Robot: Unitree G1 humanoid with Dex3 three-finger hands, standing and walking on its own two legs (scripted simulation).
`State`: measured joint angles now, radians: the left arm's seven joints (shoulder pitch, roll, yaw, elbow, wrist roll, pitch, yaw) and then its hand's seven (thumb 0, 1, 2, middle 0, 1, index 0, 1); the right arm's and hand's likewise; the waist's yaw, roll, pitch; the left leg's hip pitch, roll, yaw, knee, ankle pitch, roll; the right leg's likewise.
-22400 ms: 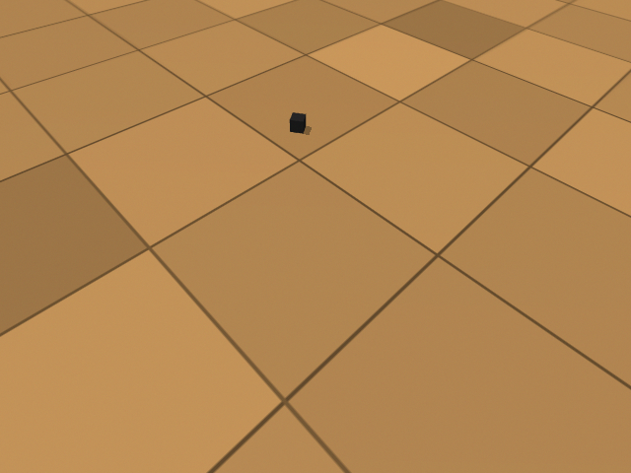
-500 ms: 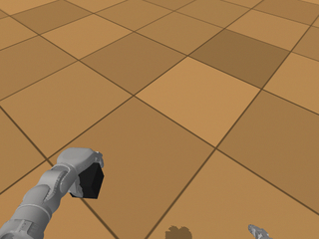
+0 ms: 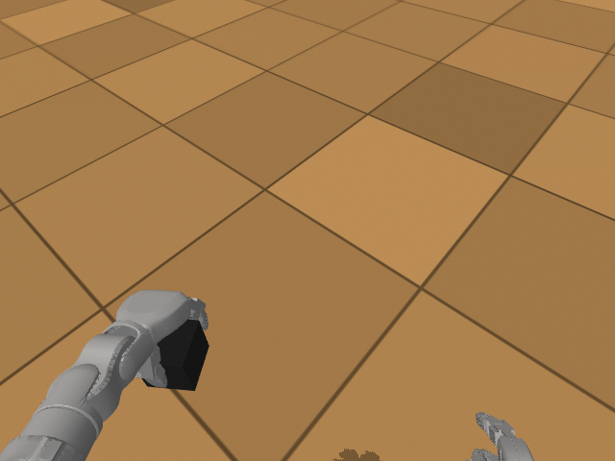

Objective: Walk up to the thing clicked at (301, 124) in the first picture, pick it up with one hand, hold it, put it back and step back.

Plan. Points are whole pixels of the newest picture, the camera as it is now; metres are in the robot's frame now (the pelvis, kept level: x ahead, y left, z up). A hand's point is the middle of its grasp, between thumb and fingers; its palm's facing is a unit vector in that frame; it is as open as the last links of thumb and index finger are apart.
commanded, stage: hold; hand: left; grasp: from above
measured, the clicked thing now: (173, 353) +0.29 +0.21 -0.08
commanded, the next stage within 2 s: crouch in 0.90 s
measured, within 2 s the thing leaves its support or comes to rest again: neither
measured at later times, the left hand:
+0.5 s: hand (163, 343) +0.28 +0.21 -0.02, palm faces -0.47 -0.01 -0.88, open 10.1 cm
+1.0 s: hand (158, 328) +0.31 +0.22 -0.02, palm faces -0.49 -0.01 -0.87, open 10.2 cm
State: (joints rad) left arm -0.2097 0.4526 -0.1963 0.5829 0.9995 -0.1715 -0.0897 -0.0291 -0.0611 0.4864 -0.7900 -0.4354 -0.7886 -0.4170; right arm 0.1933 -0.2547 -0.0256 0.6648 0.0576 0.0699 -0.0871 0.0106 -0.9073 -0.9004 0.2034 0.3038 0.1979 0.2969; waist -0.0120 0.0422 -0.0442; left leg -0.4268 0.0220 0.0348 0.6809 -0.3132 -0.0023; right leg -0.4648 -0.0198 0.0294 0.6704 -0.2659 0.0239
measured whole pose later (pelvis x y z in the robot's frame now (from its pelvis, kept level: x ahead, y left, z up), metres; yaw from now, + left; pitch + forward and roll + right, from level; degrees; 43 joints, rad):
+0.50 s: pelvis +0.00 -0.01 +0.01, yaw +0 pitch +2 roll +1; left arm -0.16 0.45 -0.19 0.51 0.98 -0.16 -0.11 -0.03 -0.05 0.48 -0.78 -0.44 -0.78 -0.42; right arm 0.17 -0.25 -0.01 0.67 0.06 0.05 -0.11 0.01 -0.91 -0.90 0.20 0.30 0.20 0.30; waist 0.00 0.05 -0.01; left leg -0.35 0.02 0.04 0.60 -0.29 -0.01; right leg -0.39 -0.02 0.03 0.61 -0.25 0.02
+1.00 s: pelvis +0.03 +0.00 +0.01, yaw +0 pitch +2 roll +0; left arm -0.17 0.47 -0.18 0.53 0.98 -0.18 -0.12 -0.03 -0.03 0.46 -0.77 -0.44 -0.76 -0.43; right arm 0.18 -0.25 -0.03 0.67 0.07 0.08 -0.11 0.01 -0.91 -0.90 0.20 0.30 0.20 0.30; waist 0.00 0.05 -0.02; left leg -0.29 0.02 0.04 0.55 -0.29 -0.01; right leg -0.34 -0.02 0.03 0.55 -0.25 0.02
